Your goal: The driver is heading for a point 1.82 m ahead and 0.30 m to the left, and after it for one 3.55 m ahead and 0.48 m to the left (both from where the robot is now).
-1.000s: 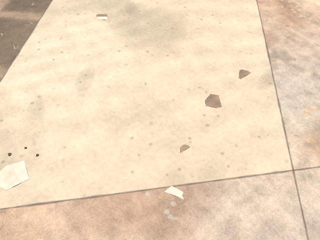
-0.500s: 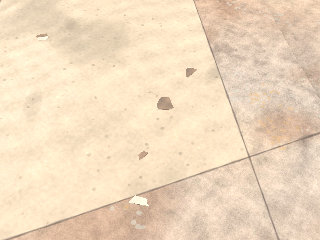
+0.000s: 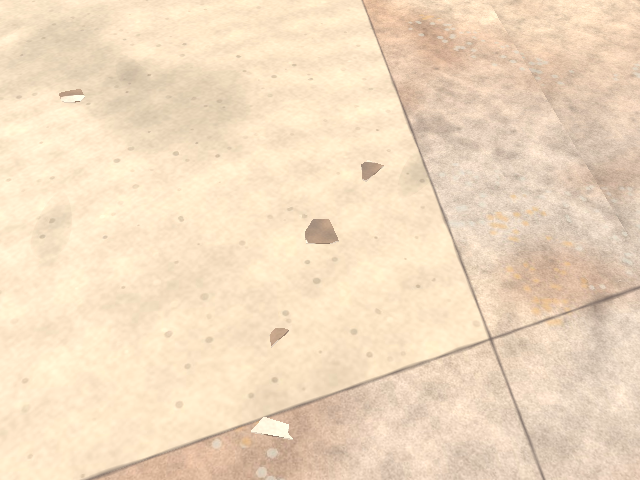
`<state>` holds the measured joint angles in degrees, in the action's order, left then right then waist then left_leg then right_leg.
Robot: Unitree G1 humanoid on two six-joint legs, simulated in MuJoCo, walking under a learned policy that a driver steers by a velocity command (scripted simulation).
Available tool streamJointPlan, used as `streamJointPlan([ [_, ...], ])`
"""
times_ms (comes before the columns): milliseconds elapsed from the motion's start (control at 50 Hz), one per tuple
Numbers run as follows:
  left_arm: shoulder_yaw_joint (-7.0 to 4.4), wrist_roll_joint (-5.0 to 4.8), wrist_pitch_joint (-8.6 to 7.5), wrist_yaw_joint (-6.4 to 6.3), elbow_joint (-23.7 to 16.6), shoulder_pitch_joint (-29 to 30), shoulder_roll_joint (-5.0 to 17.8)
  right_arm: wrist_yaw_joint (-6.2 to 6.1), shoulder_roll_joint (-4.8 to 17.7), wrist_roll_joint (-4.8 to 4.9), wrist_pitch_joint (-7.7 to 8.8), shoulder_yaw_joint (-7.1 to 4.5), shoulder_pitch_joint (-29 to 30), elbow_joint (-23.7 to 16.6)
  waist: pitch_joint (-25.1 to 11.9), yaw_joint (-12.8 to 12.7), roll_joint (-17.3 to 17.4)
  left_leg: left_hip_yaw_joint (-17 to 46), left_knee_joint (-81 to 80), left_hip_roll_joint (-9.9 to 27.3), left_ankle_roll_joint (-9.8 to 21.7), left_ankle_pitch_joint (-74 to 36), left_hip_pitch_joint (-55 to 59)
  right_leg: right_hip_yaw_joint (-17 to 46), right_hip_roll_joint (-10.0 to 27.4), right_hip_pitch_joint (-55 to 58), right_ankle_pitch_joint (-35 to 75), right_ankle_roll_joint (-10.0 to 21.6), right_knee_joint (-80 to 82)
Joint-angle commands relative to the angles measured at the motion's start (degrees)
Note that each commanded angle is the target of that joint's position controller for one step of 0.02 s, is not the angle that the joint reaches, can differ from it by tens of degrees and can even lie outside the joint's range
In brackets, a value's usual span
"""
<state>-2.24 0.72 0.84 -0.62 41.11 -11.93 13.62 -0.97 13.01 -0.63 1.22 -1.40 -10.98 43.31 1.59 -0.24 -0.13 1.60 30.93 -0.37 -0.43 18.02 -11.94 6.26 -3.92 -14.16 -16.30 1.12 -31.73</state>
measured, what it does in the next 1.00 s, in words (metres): walks ahead: left foot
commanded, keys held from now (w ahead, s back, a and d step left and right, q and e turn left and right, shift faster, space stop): w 1.00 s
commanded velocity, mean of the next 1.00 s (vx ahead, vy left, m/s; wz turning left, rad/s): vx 0.39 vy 0.00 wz -0.01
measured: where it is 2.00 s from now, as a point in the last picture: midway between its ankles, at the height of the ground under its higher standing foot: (329, 283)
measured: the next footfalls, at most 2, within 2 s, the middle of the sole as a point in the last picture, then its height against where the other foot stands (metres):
left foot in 0.68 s outside the picture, level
right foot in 1.22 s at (390, 390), level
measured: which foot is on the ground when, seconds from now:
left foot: down 0.00-0.24, up 0.26-0.66, down 0.68-1.00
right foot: down 0.00-0.70, up 0.72-1.00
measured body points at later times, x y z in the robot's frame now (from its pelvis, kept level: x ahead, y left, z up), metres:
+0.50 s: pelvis +0.13 -0.02 +0.01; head +0.16 -0.03 +0.46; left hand +0.12 +0.25 -0.11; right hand +0.33 -0.26 -0.09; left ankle +0.26 +0.14 -0.68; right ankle +0.02 -0.11 -0.73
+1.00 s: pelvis +0.41 +0.04 +0.01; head +0.43 +0.04 +0.46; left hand +0.58 +0.30 -0.08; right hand +0.43 -0.24 -0.11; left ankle +0.39 +0.12 -0.73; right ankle +0.56 -0.15 -0.66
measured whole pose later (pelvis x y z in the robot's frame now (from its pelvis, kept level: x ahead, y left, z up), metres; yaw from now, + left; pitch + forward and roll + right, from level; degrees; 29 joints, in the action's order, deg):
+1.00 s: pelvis +0.41 +0.04 +0.01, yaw +0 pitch +1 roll +2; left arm -2.8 -0.1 -3.7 -0.6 41.7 -9.4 16.8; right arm 1.2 15.3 0.1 5.3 -2.6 -20.4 48.7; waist 0.9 3.6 -2.6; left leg -2.3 13.6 -5.1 4.5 9.2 -5.3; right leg 3.6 8.1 -40.2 -0.9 -1.0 -48.5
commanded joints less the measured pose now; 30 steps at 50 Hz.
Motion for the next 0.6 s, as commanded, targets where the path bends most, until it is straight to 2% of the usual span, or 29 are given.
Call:
streamJointPlan([
  [20, -1.47, -0.17, -0.56, -0.53, -3.15, 0.11, 5.52, -0.16, 6.58, 0.17, 0.55, -1.63, -0.38, -2.76, -3.23, 0.35, -0.06, 2.83, -5.26, 2.32, 2.32, 1.76, -0.01, 2.67, 2.69, 0.27, -0.89, 1.61, 4.24],
  [60, -1.72, -0.72, -0.87, -0.69, -3.34, -0.44, 5.98, -0.39, 7.62, 0.85, 0.57, -1.96, -1.39, -2.45, 1.35, 0.52, 2.16, 6.01, -7.42, 3.5, 5.35, 17.93, -2.82, 0.86, 1.15, -5.59, -17.12, 2.57, 2.3],
  [80, -1.62, -1.06, -1.64, -0.61, -3.83, -0.01, 5.59, -0.51, 7.97, 1.17, 0.97, -2.02, -2.74, -2.31, 3.7, 1.1, 3.41, 9.77, -9.67, 5.75, 7.35, 22.98, -2.84, 0.07, 1.06, -9.21, -18.77, 2.75, 0.26],
  [120, -1.26, -1.87, -3.83, 0.0, -4.77, 1.3, 3.53, -0.5, 10.45, 1.56, 1.9, -2.74, -5.96, -1.1, 5.44, 1.58, 8.94, 22.23, -16.46, 14.25, 12.49, 28.32, 0.15, -4.77, 0.57, -14.03, -11.49, 2.04, -8.11],
  [140, -1.35, -2.16, -4.74, 0.25, -5.27, 2.52, 3.84, -0.44, 11.49, 1.68, 2.02, -3.06, -6.13, -0.81, 7.03, 1.71, 9.67, 26.46, -18.12, 17.56, 14.41, 26.78, -0.41, -5.41, 2.16, -15.0, -9.01, 2.13, -9.06],
  [160, -1.49, -2.17, -5.42, 0.55, -5.35, 2.62, 4.17, -0.36, 11.61, 1.77, 2.03, -3.11, -5.6, -0.89, 7.02, 1.42, 9.36, 26.23, -18.04, 17.88, 14.5, 23.23, -1.26, -5.12, 3.11, -13.48, -8.62, 2.68, -8.0],
  [180, -1.58, -2.12, -5.9, 0.92, -4.77, 0.87, 4.05, -0.12, 11.27, 1.91, 1.92, -2.96, -4.02, -1.29, 6.06, 0.11, 9.34, 23.01, -17.08, 16.44, 13.28, 19.38, -2.63, -5.82, 3.09, -9.02, -8.35, 3.42, -4.02],
  [200, -1.81, -2.08, -6.14, 1.23, -3.23, -3.01, 4.03, 0.24, 10.67, 2.14, 1.65, -2.7, -1.25, -2.08, 4.57, -2.24, 9.17, 17.82, -15.39, 13.37, 11.08, 15.53, -6.95, -6.39, 2.54, 0.25, -5.69, 4.15, 1.81],
  [220, -2.57, -1.89, -6.14, 1.34, -1.15, -8.13, 5.46, 0.41, 9.02, 2.01, 1.6, -2.22, 0.87, -2.83, 2.64, -4.45, 7.61, 12.47, -10.48, 9.47, 8.39, 9.8, -12.17, -3.87, 3.05, 9.98, -1.31, 4.39, 3.93],
  [240, -3.92, -1.55, -6.32, 1.19, 0.18, -14.12, 9.79, 0.35, 5.34, 1.92, 2.2, -1.13, 3.62, -4.72, 1.29, -6.38, -2.62, 2.77, 5.04, 1.83, 3.83, 2.89, -19.43, 10.51, 10.13, 16.69, -7.8, 7.92, 10.75],
  [260, -5.36, -1.46, -6.59, 1.86, 0.55, -18.76, 14.99, 0.0, 6.36, 2.15, 3.44, -1.32, 4.1, -6.78, -0.56, -7.61, -15.73, -0.55, 21.99, -2.48, 1.13, 7.77, -29.24, 31.72, 21.41, 23.84, -5.95, 15.26, 18.45],
  [280, -4.11, -0.89, -6.94, 1.87, 0.36, -17.97, 11.43, 0.0, 9.33, 2.68, 4.14, -2.33, 3.2, -6.47, 0.32, -6.08, -10.97, 3.78, 32.12, -0.9, 1.47, 14.02, -36.03, 34.97, 24.27, 25.55, -1.28, 17.55, 18.5],
  [300, -3.36, -0.75, -7.14, 1.73, -0.16, -16.2, 9.18, 0.43, 9.28, 3.05, 4.47, -2.41, 1.5, -5.59, 1.41, -4.4, -6.83, 5.01, 36.19, 1.28, 2.73, 10.64, -38.53, 29.36, 23.19, 25.89, 2.61, 16.42, 17.36],
  [320, -3.15, -0.66, -7.04, 1.62, -0.61, -14.8, 8.47, 0.77, 8.34, 2.77, 4.63, -2.18, 1.26, -4.98, 0.78, -3.64, -3.44, 4.1, 36.59, 3.15, 3.6, 6.0, -39.63, 23.96, 21.44, 25.96, 4.68, 14.72, 17.58],
  [340, -2.7, -0.8, -6.66, 1.61, -0.53, -13.66, 7.76, 1.19, 7.99, 2.26, 4.69, -2.21, 2.42, -5.06, 1.71, -3.21, -2.01, 3.28, 35.02, 4.7, 3.8, 2.2, -40.27, 19.52, 20.02, 25.01, 9.95, 13.31, 18.4],
  [380, -1.81, -0.73, -5.78, 1.46, 0.0, -13.72, 5.68, 2.32, 6.54, 1.9, 4.43, -2.02, 3.17, -5.1, 1.13, -2.67, -4.22, 0.9, 31.3, 5.92, 3.02, -2.56, -36.64, 11.61, 16.55, 21.79, 18.79, 11.12, 20.03],
  [420, -1.83, -1.32, -5.23, 1.01, 0.68, -14.8, 6.34, 3.05, 4.81, 1.5, 4.14, -1.37, 5.45, -5.81, 1.63, -3.14, -4.12, -1.54, 26.09, 5.51, 1.29, -6.14, -35.39, 7.06, 15.09, 19.25, 23.07, 11.09, 21.47],
  [480, -2.04, -1.27, -4.79, -0.01, 1.35, -14.91, 8.58, 3.55, 2.94, 1.37, 4.58, -0.23, 12.36, -8.2, 3.6, -4.46, -3.83, -3.6, 11.52, 3.85, -0.22, -14.89, -29.19, 2.16, 12.97, 12.84, 22.03, 10.15, 23.61],
  [540, -2.37, -1.65, -5.06, -0.19, 2.81, -16.52, 10.51, 3.87, 4.66, 1.96, 4.79, -0.48, 15.93, -9.48, 4.82, -4.84, -5.51, -3.72, 3.5, 2.03, 0.14, -20.48, -22.37, 1.72, 14.55, 10.39, 18.92, 9.99, 25.26],
  [600, -2.66, -2.17, -4.99, -0.15, 3.91, -15.49, 10.96, 4.08, 7.13, 2.08, 4.99, -1.33, 15.73, -10.04, 4.53, -2.48, -5.6, -2.33, -0.32, 1.55, 3.01, -19.13, -20.58, 1.15, 17.11, 15.62, 26.89, 8.31, 22.2],
])
Velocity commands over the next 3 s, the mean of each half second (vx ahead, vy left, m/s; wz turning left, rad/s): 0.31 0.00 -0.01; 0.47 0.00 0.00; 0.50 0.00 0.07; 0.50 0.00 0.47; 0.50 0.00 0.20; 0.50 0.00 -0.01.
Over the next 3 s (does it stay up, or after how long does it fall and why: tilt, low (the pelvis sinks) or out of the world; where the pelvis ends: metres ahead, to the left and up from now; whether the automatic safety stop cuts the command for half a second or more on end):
stays up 1.48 0.27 0.01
